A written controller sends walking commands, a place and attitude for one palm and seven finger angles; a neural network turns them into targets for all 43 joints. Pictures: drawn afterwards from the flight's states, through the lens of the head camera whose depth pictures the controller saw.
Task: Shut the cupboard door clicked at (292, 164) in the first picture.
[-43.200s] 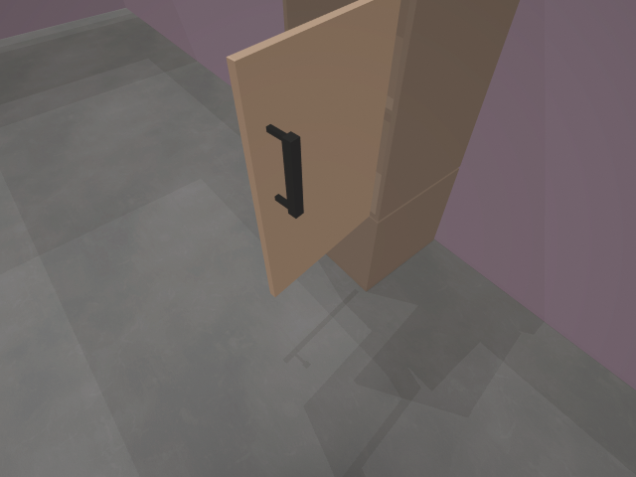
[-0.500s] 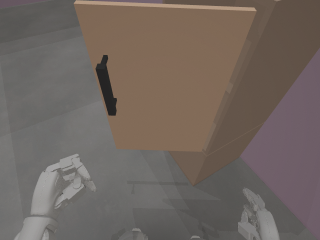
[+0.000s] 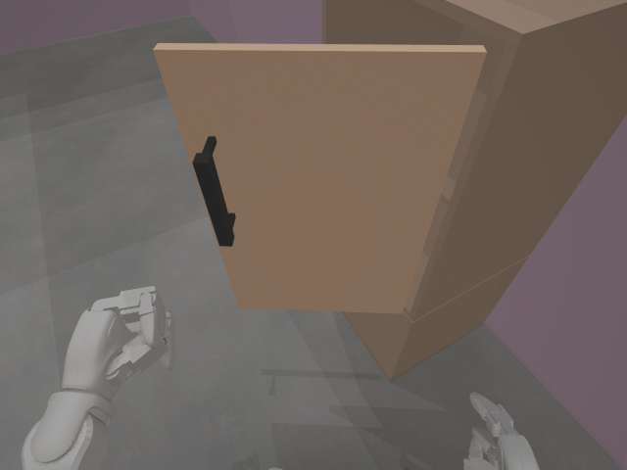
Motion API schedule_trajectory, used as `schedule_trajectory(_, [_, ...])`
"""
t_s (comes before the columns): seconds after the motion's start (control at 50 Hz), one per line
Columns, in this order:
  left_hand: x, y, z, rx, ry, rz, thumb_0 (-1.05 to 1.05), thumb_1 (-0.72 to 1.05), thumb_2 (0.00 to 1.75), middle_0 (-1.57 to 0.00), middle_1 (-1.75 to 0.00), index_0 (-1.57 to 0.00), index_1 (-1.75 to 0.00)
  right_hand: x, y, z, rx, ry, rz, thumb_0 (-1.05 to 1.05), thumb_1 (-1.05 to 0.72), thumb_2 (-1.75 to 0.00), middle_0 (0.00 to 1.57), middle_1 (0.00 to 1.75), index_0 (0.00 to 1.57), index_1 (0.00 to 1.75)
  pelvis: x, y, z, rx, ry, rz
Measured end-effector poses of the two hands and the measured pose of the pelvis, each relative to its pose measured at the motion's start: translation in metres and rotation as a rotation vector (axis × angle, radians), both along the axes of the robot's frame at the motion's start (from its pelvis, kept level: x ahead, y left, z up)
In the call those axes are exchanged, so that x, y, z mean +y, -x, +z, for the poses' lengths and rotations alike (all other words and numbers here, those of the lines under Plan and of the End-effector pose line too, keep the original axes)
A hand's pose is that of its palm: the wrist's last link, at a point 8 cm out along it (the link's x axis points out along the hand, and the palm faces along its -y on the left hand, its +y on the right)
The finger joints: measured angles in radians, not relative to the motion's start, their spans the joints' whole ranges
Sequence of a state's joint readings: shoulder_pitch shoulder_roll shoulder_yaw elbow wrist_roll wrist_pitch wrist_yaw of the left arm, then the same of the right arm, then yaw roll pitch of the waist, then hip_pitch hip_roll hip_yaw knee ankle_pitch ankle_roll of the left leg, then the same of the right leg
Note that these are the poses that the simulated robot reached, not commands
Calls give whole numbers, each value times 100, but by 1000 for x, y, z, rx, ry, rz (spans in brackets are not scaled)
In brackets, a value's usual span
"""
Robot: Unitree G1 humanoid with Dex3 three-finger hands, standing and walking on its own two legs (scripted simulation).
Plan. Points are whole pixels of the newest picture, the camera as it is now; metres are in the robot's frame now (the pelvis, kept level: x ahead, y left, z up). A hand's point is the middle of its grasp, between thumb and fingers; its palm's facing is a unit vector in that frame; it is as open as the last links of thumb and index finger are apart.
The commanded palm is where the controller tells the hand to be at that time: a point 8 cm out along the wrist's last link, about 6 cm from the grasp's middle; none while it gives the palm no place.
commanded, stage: raise the hand and make a fist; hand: left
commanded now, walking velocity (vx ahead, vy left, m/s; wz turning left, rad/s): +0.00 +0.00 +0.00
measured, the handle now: (219, 194) +0.47 +0.18 +0.09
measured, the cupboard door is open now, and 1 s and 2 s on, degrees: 58 58 58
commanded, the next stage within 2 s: bring the fist close to the handle in 0.26 s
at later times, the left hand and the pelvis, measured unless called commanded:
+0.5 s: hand (178, 352) +0.23 +0.17 +0.09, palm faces +0.04 -1.00 -0.05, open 3.1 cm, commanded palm +0.21 +0.22 +0.09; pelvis -0.01 -0.02 +0.00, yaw +0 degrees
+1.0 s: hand (218, 281) +0.32 +0.15 +0.09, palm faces -0.02 -1.00 -0.03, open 3.1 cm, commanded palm +0.29 +0.20 +0.09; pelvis +0.00 +0.00 +0.01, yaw -1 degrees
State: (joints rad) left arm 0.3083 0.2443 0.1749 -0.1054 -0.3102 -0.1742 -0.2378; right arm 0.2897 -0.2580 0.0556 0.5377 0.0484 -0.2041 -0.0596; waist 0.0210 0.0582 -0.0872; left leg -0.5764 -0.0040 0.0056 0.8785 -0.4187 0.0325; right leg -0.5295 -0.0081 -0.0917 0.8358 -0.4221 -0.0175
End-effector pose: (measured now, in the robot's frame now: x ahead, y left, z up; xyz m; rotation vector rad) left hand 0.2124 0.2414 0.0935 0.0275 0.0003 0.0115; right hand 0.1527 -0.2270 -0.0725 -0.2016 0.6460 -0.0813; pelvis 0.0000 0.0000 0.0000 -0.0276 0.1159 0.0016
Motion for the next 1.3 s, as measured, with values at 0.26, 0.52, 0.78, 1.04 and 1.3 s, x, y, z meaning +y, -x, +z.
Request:
schedule_trajectory(0.26, [-12, 13, 7, -78, -26, 53, 1, 90, 90, -130, -150, -129, -150, -24, 2, 5, -32, 22, -10, 1, -90, -90, 20, 29, 20, 30, -15, 7, -1, -13, -13, -3])
schedule_trajectory(0.52, [-18, 7, 0, -43, -23, 45, 2, 90, 90, -130, -150, -130, -150, -22, 2, 3, -43, 7, -12, 1, -90, -90, 20, 30, 20, 30, -19, 10, 0, -19, -16, -3])
schedule_trajectory(0.78, [-30, -54, -11, 28, 18, -32, 1, 90, 90, -130, -150, -130, -150, -24, 15, -2, 26, 17, -60, 1, -90, -90, 20, 30, 21, 30, -11, 5, 4, 0, -21, -19])
schedule_trajectory(1.04, [-43, -87, -8, 17, 4, -32, 1, 90, 90, -130, -150, -130, -150, -18, 19, -8, 93, 0, -64, 1, -90, -90, 20, 29, 21, 30, -4, -1, 6, 5, -23, -26])
schedule_trajectory(1.3, [-47, -120, 3, -30, -9, 4, 1, 90, 90, -130, -150, -130, -150, -20, 29, -13, 139, -5, -74, 1, -90, -90, 20, 29, 21, 30, -8, 7, 5, 3, -24, -25])
